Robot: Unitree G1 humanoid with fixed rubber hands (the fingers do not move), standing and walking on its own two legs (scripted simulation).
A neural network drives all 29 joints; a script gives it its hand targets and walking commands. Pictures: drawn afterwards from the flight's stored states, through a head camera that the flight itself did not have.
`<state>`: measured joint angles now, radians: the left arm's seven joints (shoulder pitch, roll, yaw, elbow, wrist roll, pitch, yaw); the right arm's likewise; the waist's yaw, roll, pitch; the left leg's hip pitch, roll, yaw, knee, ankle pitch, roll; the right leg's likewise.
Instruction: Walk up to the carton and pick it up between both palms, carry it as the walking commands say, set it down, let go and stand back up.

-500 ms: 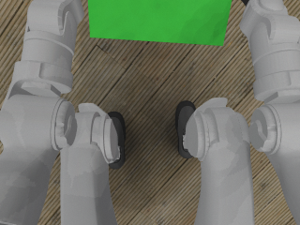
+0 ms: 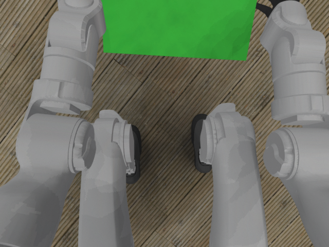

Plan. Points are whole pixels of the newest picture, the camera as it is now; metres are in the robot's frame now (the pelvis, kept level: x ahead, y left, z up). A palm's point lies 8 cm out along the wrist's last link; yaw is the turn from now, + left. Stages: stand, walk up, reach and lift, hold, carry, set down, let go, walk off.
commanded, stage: reach and lift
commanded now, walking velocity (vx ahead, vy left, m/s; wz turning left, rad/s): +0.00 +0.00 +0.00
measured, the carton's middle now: (176, 14) +0.56 -0.04 -0.19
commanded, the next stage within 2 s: none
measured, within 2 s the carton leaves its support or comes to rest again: neither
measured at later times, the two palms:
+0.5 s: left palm out of the picture +0.54 +0.15 +0.01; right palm out of the picture +0.50 -0.19 -0.01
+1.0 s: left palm out of the picture +0.53 +0.14 +0.07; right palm out of the picture +0.49 -0.20 +0.05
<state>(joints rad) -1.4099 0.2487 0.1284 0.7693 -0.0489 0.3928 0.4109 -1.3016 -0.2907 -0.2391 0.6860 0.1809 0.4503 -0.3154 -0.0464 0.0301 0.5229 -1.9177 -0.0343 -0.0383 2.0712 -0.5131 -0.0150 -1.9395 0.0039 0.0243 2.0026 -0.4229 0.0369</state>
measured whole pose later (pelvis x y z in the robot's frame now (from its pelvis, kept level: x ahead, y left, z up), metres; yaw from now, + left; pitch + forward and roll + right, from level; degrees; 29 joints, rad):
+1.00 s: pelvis -0.01 +0.00 +0.10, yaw +0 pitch +11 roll -1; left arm -1.28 0.21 0.13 0.74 -0.04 0.46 0.50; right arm -1.17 -0.20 -0.24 0.64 0.09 0.50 -0.31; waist -0.05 0.02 0.53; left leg -1.47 -0.04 -0.06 1.77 -0.50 -0.02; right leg -1.49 0.03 0.02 1.71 -0.42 0.04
